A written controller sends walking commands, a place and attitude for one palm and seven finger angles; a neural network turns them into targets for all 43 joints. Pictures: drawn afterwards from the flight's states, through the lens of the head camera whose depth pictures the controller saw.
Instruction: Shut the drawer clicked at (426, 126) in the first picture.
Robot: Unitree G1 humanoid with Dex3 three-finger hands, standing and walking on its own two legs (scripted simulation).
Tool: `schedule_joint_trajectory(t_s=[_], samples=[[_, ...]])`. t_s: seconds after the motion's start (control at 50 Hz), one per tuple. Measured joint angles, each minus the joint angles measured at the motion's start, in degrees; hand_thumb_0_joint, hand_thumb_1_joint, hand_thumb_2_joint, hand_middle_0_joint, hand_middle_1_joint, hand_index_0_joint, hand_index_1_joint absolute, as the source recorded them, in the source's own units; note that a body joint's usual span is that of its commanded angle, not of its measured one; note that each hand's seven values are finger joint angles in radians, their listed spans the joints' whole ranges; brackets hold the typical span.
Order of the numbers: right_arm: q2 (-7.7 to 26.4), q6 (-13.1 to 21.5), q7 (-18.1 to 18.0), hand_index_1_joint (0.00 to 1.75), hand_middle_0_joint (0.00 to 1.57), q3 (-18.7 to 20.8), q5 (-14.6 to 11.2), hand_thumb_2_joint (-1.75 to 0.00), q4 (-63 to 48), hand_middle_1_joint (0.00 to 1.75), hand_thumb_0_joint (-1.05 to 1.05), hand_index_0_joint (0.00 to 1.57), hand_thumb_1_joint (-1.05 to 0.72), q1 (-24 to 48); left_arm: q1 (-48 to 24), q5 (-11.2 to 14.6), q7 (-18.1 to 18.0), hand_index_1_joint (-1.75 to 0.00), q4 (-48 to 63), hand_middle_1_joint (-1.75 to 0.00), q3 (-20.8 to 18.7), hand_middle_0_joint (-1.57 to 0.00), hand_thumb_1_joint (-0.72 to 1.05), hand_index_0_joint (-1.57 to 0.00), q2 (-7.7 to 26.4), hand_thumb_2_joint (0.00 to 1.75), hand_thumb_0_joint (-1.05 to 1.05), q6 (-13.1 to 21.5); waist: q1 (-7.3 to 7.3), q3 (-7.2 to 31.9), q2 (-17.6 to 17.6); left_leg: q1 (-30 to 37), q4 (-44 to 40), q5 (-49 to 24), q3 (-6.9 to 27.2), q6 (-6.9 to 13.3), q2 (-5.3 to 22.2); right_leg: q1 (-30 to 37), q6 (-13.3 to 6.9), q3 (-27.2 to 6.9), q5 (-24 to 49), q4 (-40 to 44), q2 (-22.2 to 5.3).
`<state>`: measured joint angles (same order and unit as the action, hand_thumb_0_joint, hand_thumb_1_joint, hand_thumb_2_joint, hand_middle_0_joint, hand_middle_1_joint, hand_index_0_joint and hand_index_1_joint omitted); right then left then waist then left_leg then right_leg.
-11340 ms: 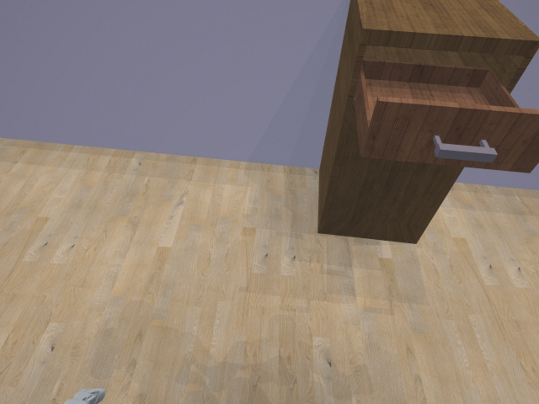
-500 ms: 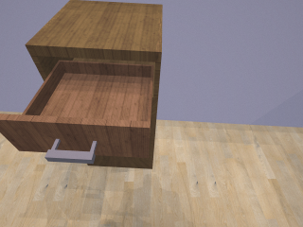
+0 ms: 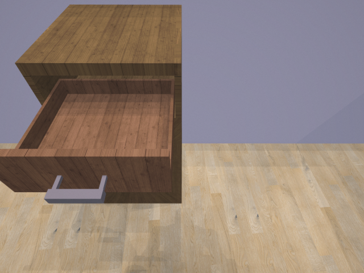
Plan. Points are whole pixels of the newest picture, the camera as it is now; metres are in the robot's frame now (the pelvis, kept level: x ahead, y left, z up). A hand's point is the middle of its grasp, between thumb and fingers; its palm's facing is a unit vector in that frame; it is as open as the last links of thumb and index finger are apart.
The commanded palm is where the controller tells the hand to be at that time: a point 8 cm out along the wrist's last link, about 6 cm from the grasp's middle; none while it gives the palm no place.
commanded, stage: come to a stop and stand still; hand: left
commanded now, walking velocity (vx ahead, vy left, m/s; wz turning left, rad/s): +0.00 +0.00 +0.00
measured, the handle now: (78, 187) +0.29 +0.25 +0.02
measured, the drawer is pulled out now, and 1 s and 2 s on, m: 0.28 0.28 0.27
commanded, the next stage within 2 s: look again from close up in 0.38 s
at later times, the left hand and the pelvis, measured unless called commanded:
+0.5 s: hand out of the picture -0.01 +0.18 -0.17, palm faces +0.00 -0.98 -0.21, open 7.4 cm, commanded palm none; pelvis -0.01 +0.00 +0.00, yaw +0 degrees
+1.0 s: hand out of the picture -0.04 +0.18 -0.17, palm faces +0.00 -0.98 -0.18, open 7.4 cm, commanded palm none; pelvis -0.02 +0.02 +0.01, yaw -1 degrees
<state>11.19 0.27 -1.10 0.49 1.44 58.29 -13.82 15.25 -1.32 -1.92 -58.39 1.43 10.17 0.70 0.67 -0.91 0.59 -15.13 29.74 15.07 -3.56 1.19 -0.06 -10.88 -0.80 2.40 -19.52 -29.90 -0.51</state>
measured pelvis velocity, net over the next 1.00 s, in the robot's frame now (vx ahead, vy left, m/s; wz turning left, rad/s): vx -0.02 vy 0.02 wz -0.02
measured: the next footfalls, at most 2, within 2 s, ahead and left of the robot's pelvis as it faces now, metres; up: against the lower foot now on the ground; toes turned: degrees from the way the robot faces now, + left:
none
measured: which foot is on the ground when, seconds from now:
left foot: down 0.00-1.00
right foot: down 0.00-1.00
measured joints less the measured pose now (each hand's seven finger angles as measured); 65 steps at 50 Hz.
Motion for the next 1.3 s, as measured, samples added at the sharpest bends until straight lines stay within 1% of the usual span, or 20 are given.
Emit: schedule_joint_trajectory(t_s=[0.06, 0.16, 0.36, 0.52, 0.74, 1.06, 1.12, 1.14, 1.16, 1.18, 1.2, 1.24, 1.28, 1.3], samples=[[0.2, 0.0, 0.0, 0.3, 0.2, 0.0, 0.0, -0.9, -0.5, 0.3, 0.0, 0.2, -0.91, 0.1, 0.4, 0.2, -0.3, -0.3, 0.1, -0.3, -0.1, -0.2, 0.9, -0.2, -0.1, 0.9, 0.0, 0.2, 0.14, 0.1, -0.1, 0.0, 1.3, 0.8, 0.3, -0.3, 0.4, 0.3, -0.3, 0.2, -0.5, -0.6, 0.4], [0.1, -0.4, 0.0, 0.3, 0.2, -0.3, -0.2, -0.9, -0.2, 0.3, 0.0, 0.2, -0.91, 0.8, 0.5, 0.4, -0.7, -0.3, 0.5, -0.3, 0.0, -0.2, 0.9, -0.2, -0.1, 0.9, 0.0, -0.1, -0.21, -0.3, -0.3, 1.0, 2.1, 1.4, 0.4, -0.6, 0.8, 1.4, -0.5, 0.3, -0.9, -1.2, 0.8], [-0.9, -0.9, 0.3, 0.3, 0.2, -1.0, -0.5, -0.9, 2.3, 0.3, 0.0, 0.2, -0.91, 1.8, 1.2, 0.4, -0.6, -0.3, -0.5, -0.3, 0.0, -0.2, 0.9, -0.2, 0.0, 0.9, 0.0, -0.5, -0.73, -1.5, -0.6, 2.6, -0.1, -0.2, 0.2, -0.5, 0.8, 2.9, -0.4, 0.1, 0.6, 0.7, 0.8], [-1.0, -0.7, 0.3, 0.3, 0.2, -1.2, -0.7, -0.9, 5.0, 0.3, 0.0, 0.2, -0.91, 1.2, 2.3, 0.4, -0.6, -0.3, -2.7, -0.3, -0.1, -0.2, 0.9, -0.2, -0.6, 0.9, 0.0, -0.5, -0.87, -2.2, -0.5, 3.6, -2.4, -1.7, -0.3, -0.1, 0.4, 3.5, 0.1, -0.3, 2.2, 2.8, 0.5], [-2.1, -0.5, 0.3, 0.3, 0.2, -1.3, -0.8, -0.9, 7.4, 0.3, 0.0, 0.2, -0.91, -0.4, 3.0, 0.3, -0.7, -0.3, -4.9, -0.3, -0.3, -0.2, 0.9, -0.2, -1.6, 0.9, 0.0, -0.4, -0.73, -2.5, -0.7, 4.0, -4.5, -3.3, -0.9, 0.8, -0.3, 3.6, 0.9, -0.9, 3.7, 4.3, -0.2], [-3.5, 0.0, 0.2, 0.3, 0.2, -0.9, -0.8, -0.9, 7.6, 0.3, 0.0, 0.2, -0.91, -1.9, 3.3, 0.1, -0.7, -0.3, -5.2, -0.3, -0.8, -0.2, 0.9, -0.2, -3.0, 0.9, 0.0, -0.4, -0.46, -2.0, -0.9, 3.2, -5.6, -4.2, -1.7, 2.0, -1.5, 2.1, 2.0, -1.6, 4.3, 4.2, -1.4], [-3.4, 0.0, 0.3, 0.3, 0.2, -1.0, -0.9, -0.9, 7.1, 0.3, 0.0, 0.2, -0.91, -2.1, 3.3, -0.2, -1.1, -0.3, -5.3, -0.3, -0.7, -0.2, 0.9, -0.2, -3.2, 0.9, 0.0, -0.1, -0.36, -1.9, -0.5, 2.3, -4.6, -3.9, -1.5, 2.0, -1.3, 1.9, 2.1, -1.4, 4.3, 4.3, -1.2], [-3.1, 0.2, -0.1, 0.3, 0.2, -1.3, -1.3, -0.9, 4.2, 0.3, 0.01, 0.2, -0.91, -3.2, 6.3, 2.3, -1.1, -0.3, 4.0, -0.3, -0.8, -0.2, 0.9, -0.2, -3.1, 0.9, 0.01, -3.5, 0.02, -2.0, -0.4, 1.6, -3.4, -3.4, -1.2, 2.0, -1.2, 1.5, 2.1, -1.0, 4.1, 3.8, -1.2], [-2.8, 2.5, -1.0, 0.3, 0.2, -1.8, -1.7, -0.9, 1.5, 0.3, 0.01, 0.2, -0.92, -5.0, 10.0, 3.2, -2.8, -0.3, 15.1, -0.3, -1.1, -0.21, 0.93, -0.2, -2.1, 0.9, 0.02, -5.8, -0.29, -1.7, -0.9, 1.3, -2.8, -3.0, -1.2, 2.0, -1.4, 0.8, 1.7, -1.1, 3.5, 2.4, -1.4], [-2.4, 5.5, -1.6, 0.3, 0.2, -1.7, -2.4, -0.9, -0.8, 0.3, 0.02, 0.2, -0.93, -6.7, 13.3, 4.3, -4.7, -0.3, 24.6, -0.3, -1.2, -0.21, 0.95, -0.21, -0.8, 0.9, 0.04, -5.3, -0.52, -0.8, -1.4, 0.7, -2.3, -2.7, -1.3, 1.9, -1.7, -0.3, 1.2, -1.2, 2.5, 0.6, -1.8], [-1.8, 8.4, -1.9, 0.3, 0.2, -1.6, -3.1, -0.9, -2.8, 0.3, 0.02, 0.2, -0.93, -7.9, 15.5, 5.5, -6.3, -0.31, 32.7, -0.31, -1.1, -0.22, 0.96, -0.21, 0.4, 0.9, 0.05, -4.2, -0.42, 0.2, -1.7, 0.1, -1.6, -2.4, -1.2, 1.9, -2.2, -1.3, 1.0, -1.0, 1.4, -1.1, -2.2], [0.2, 12.6, -2.2, 0.3, 0.2, -1.3, -3.7, -0.9, -6.8, 0.3, 0.02, 0.2, -0.93, -8.4, 16.5, 7.4, -7.7, -0.33, 44.8, -0.32, -0.9, -0.23, 0.97, -0.23, 1.4, 0.9, 0.05, -1.4, 0.44, 1.5, -0.9, -1.9, 1.0, -1.5, -0.3, 2.0, -2.6, -2.6, 1.4, 0.0, 0.1, -3.3, -2.7], [2.2, 15.1, -1.8, 0.3, 0.2, -0.7, -3.2, -0.9, -10.4, 0.3, 0.02, 0.2, -0.93, -6.9, 14.8, 8.2, -7.2, -0.35, 52.4, -0.35, -1.1, -0.25, 0.97, -0.24, 0.9, 0.9, 0.05, 3.7, 1.62, 3.0, 0.3, -5.3, 4.6, -0.3, 0.6, 2.0, -2.5, -5.0, 1.7, 0.8, -0.9, -5.8, -2.7], [3.0, 15.7, -1.3, 0.3, 0.2, -0.2, -2.9, -0.9, -12.2, 0.3, 0.02, 0.2, -0.93, -5.6, 13.7, 8.5, -6.0, -0.36, 54.8, -0.36, -1.3, -0.26, 0.96, -0.25, 0.2, 0.9, 0.04, 7.0, 1.93, 4.0, 0.7, -7.3, 6.6, 0.4, 0.6, 2.0, -2.3, -7.0, 1.7, 0.9, -1.4, -7.5, -2.6]])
